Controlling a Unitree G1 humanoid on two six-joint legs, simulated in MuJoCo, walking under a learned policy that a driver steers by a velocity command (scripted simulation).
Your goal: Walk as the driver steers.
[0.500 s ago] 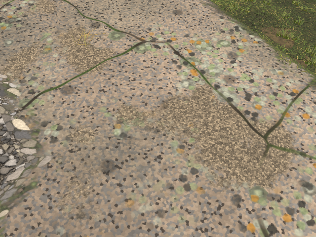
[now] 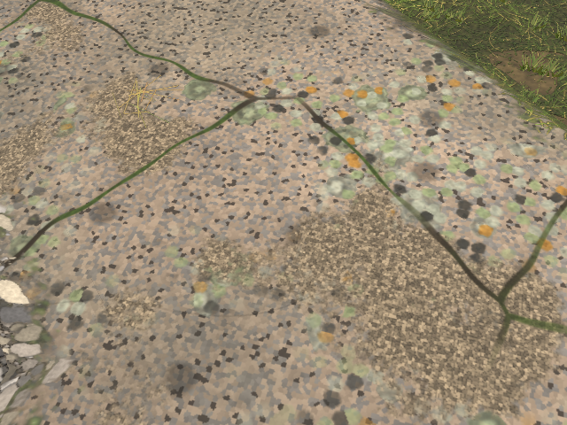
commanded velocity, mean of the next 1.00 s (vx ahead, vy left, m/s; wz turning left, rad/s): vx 0.25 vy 0.00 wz -0.35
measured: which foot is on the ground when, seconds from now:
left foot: up 0.00-0.20, down 0.22-0.54, up 0.56-0.98, down 1.00-1.00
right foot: down 0.00-1.00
